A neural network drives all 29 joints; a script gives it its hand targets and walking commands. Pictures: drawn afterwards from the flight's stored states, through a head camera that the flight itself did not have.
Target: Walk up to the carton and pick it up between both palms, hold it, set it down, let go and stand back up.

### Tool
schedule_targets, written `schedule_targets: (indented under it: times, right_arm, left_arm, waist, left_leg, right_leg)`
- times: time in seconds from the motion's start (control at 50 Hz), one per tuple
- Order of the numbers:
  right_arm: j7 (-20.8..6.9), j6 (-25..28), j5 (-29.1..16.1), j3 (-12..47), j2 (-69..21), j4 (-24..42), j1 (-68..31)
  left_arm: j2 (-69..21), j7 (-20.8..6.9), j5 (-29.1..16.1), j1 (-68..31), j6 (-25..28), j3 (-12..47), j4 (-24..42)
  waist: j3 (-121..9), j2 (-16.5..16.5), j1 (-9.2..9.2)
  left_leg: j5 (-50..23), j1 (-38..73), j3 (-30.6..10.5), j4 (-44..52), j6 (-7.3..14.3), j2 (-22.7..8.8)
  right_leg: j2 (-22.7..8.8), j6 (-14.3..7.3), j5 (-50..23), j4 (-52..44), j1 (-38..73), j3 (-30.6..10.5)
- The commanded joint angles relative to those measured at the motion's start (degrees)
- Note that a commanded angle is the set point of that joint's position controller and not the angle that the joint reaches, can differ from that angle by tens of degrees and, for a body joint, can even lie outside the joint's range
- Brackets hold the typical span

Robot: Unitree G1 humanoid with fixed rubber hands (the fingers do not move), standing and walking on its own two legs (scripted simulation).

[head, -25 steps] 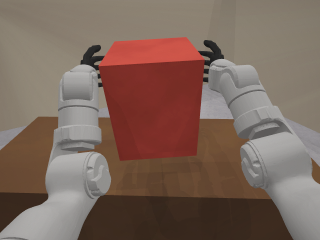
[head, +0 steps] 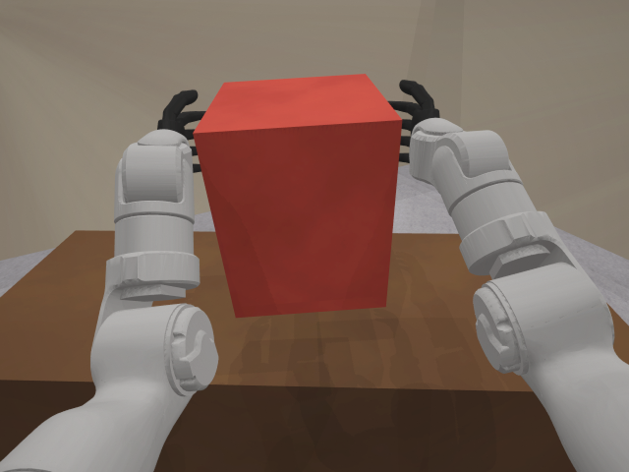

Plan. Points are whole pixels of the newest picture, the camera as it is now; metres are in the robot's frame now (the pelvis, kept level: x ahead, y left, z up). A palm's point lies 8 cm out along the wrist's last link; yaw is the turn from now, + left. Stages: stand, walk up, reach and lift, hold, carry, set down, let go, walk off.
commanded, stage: hold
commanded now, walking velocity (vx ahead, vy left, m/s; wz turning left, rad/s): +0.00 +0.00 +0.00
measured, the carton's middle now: (302, 191) +0.41 +0.00 +0.26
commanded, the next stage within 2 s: none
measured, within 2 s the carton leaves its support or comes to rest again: neither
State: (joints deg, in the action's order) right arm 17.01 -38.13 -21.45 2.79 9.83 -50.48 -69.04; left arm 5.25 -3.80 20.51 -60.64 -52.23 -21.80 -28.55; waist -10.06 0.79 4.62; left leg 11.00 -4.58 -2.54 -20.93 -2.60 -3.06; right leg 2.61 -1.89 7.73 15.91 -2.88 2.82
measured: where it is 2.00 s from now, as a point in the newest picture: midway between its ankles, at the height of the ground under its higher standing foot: outside the picture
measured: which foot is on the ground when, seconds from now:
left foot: down 0.00-1.00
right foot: down 0.00-1.00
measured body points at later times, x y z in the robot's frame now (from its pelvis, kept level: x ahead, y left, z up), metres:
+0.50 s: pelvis -0.01 +0.00 +0.00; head -0.12 +0.01 +0.44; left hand +0.37 +0.15 +0.34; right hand +0.37 -0.14 +0.35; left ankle +0.01 +0.14 -0.75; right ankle +0.02 -0.10 -0.75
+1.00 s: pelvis +0.00 +0.00 +0.00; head -0.11 +0.01 +0.44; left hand +0.38 +0.15 +0.33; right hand +0.37 -0.14 +0.34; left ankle +0.01 +0.14 -0.75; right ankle +0.02 -0.10 -0.75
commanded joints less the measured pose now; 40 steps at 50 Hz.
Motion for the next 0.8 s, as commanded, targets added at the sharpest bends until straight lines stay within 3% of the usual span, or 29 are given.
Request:
schedule_targets:
  times: [0.0,0.08,0.12,0.16,0.18,0.28,0.3,0.32,0.34,0.38,0.42,0.48,0.5,0.52,0.58,0.6,0.62,0.66,0.68,0.74,0.78]
  right_arm:
    - [-8.65,2.86,-8.59,5.44,-31.20,18.43,-41.12]
    - [-8.89,3.13,-7.47,4.11,-32.52,17.85,-42.96]
    - [-9.08,3.32,-8.25,4.65,-32.16,18.83,-45.43]
    - [-9.17,3.13,-7.65,3.32,-31.32,17.00,-42.07]
    - [-9.37,2.84,-7.86,4.13,-32.07,16.69,-42.14]
    - [-9.29,2.97,-7.03,2.85,-30.77,15.43,-43.34]
    - [-9.22,3.18,-6.71,2.48,-30.73,16.05,-44.44]
    - [-9.36,2.95,-6.01,1.67,-30.84,13.32,-43.04]
    - [-9.45,3.35,-7.14,3.61,-32.29,16.05,-45.08]
    - [-9.28,3.19,-6.89,2.46,-31.70,14.70,-43.66]
    - [-9.23,3.49,-7.21,2.98,-30.85,16.16,-44.31]
    - [-9.28,2.83,-6.21,1.72,-30.77,12.78,-42.28]
    - [-9.53,2.97,-6.93,2.24,-31.16,14.12,-43.20]
    - [-9.54,2.78,-6.37,1.71,-30.52,12.06,-43.16]
    - [-9.76,3.04,-6.06,0.97,-31.12,12.40,-42.48]
    - [-9.48,3.28,-6.23,0.92,-30.53,13.87,-42.61]
    - [-9.29,3.47,-6.81,2.58,-31.66,15.51,-45.08]
    - [-9.11,3.42,-8.03,4.53,-32.64,16.72,-43.52]
    - [-8.80,3.68,-8.31,4.05,-31.68,17.59,-43.04]
    - [-8.76,3.07,-7.26,2.15,-30.03,14.72,-40.93]
    - [-8.94,3.34,-8.20,4.00,-31.32,16.91,-42.48]
  left_arm:
    - [-27.99,-10.04,-12.95,-39.37,4.46,14.71,5.35]
    - [-28.43,-10.39,-12.41,-40.08,4.65,13.40,3.51]
    - [-29.38,-9.88,-13.68,-42.11,5.08,14.77,3.40]
    - [-29.84,-9.95,-14.44,-42.74,5.21,15.90,4.55]
    - [-28.42,-9.92,-13.40,-41.31,4.90,14.19,3.95]
    - [-28.02,-10.62,-12.95,-42.48,4.82,14.07,1.99]
    - [-27.53,-10.37,-13.57,-43.02,5.11,13.65,1.29]
    - [-28.01,-10.45,-13.57,-44.07,5.46,14.11,1.56]
    - [-28.15,-10.15,-13.47,-42.43,5.48,13.70,1.95]
    - [-28.13,-9.96,-13.93,-43.13,5.89,13.58,1.22]
    - [-26.72,-9.98,-12.79,-41.31,5.46,12.03,0.09]
    - [-27.77,-10.41,-12.91,-43.84,5.70,13.53,1.31]
    - [-26.68,-10.52,-12.01,-41.50,5.21,11.64,0.47]
    - [-26.10,-10.75,-11.44,-43.31,5.28,11.12,-0.51]
    - [-27.39,-10.68,-12.47,-42.72,5.63,12.13,0.82]
    - [-28.07,-10.65,-13.47,-42.97,5.66,13.62,0.74]
    - [-28.29,-10.39,-13.88,-43.30,6.04,12.98,0.27]
    - [-27.34,-10.15,-13.31,-41.17,5.99,12.04,1.70]
    - [-27.71,-10.34,-13.90,-40.81,5.81,12.82,2.54]
    - [-28.45,-10.54,-13.37,-42.39,5.47,14.43,3.61]
    - [-29.28,-10.19,-14.07,-42.39,5.47,14.50,3.84]
  waist:
    - [-15.29,0.31,0.51]
    - [-13.20,0.32,-0.86]
    - [-15.35,0.73,-0.09]
    - [-15.75,3.47,1.21]
    - [-15.01,1.38,-0.48]
    - [-14.35,2.51,0.06]
    - [-14.29,1.25,0.33]
    - [-13.24,2.22,0.82]
    - [-15.04,1.25,-0.67]
    - [-15.28,2.30,0.02]
    - [-15.43,1.00,-0.65]
    - [-14.08,2.25,0.78]
    - [-13.95,1.38,-1.04]
    - [-13.45,2.37,-0.66]
    - [-12.86,1.35,-0.39]
    - [-15.07,1.58,1.17]
    - [-15.40,0.90,-0.06]
    - [-16.21,-0.40,-1.38]
    - [-16.43,0.20,-0.06]
    - [-15.49,2.49,1.42]
    - [-16.11,1.81,0.59]
  left_leg:
    - [-11.98,-1.03,1.25,2.05,0.35,5.01]
    - [-8.45,-3.39,1.72,3.63,0.78,4.87]
    - [-8.25,-2.68,1.28,3.47,0.68,4.78]
    - [-9.10,-3.20,1.35,3.06,-0.13,4.68]
    - [-8.75,-3.53,1.96,3.28,0.51,4.76]
    - [-6.82,-4.43,1.64,3.56,0.15,4.65]
    - [-6.55,-4.36,1.73,3.19,0.56,4.83]
    - [-5.33,-4.76,1.32,3.69,0.45,4.54]
    - [-7.40,-4.56,1.48,3.51,0.83,4.62]
    - [-7.74,-4.28,1.50,2.96,0.64,5.11]
    - [-8.57,-4.15,1.43,2.61,1.04,4.90]
    - [-6.81,-4.40,1.34,3.42,0.29,4.73]
    - [-6.95,-5.20,1.13,3.55,0.88,4.36]
    - [-4.38,-5.25,1.29,3.75,1.08,4.68]
    - [-6.30,-5.09,1.36,4.04,0.47,4.60]
    - [-7.34,-4.22,1.01,3.55,0.02,4.33]
    - [-7.67,-3.55,1.35,3.14,0.50,4.78]
    - [-11.57,-2.31,1.50,2.11,1.02,5.34]
    - [-12.70,-2.10,1.36,1.32,0.72,5.40]
    - [-10.19,-2.19,1.35,2.44,-0.40,4.80]
    - [-10.35,-1.88,1.21,2.76,0.10,4.68]
  right_leg:
    - [1.74,3.24,-8.95,-0.79,7.79,-3.46]
    - [1.81,3.21,-4.89,-0.84,8.21,-3.20]
    - [2.21,3.16,-4.65,-0.74,7.47,-2.97]
    - [1.86,2.77,-6.68,-0.01,8.04,-3.22]
    - [2.19,2.93,-5.32,-0.38,8.01,-3.23]
    - [1.92,2.62,-3.13,-0.54,7.56,-3.35]
    - [1.73,2.81,-3.14,-1.05,7.60,-3.47]
    - [1.43,2.77,-2.61,-1.02,6.53,-3.61]
    - [1.87,2.95,-4.13,-0.46,8.06,-3.31]
    - [1.61,2.95,-4.49,-0.84,7.39,-3.56]
    - [1.91,2.90,-4.77,-0.75,7.90,-3.78]
    - [1.46,2.82,-3.38,-0.78,6.78,-3.64]
    - [1.88,2.60,-3.71,-0.42,7.79,-3.71]
    - [1.36,2.66,-0.93,-1.22,7.07,-3.84]
    - [1.59,2.90,-3.01,-0.76,7.06,-3.54]
    - [1.71,2.89,-5.05,-0.32,7.56,-3.50]
    - [1.68,3.09,-4.24,-1.17,7.01,-3.31]
    - [1.39,3.82,-9.30,-0.60,7.84,-3.80]
    - [1.44,3.62,-10.25,-0.75,8.63,-3.89]
    - [1.45,2.92,-7.41,-0.83,6.99,-3.65]
    - [1.77,3.11,-6.78,-0.70,7.84,-3.18]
